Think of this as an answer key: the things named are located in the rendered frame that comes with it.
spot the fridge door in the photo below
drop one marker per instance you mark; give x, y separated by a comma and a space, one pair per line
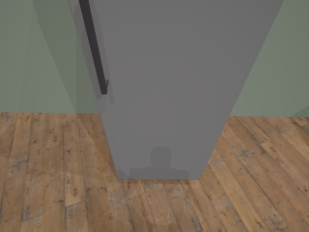
175, 69

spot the handle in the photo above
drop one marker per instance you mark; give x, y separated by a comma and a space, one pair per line
93, 42

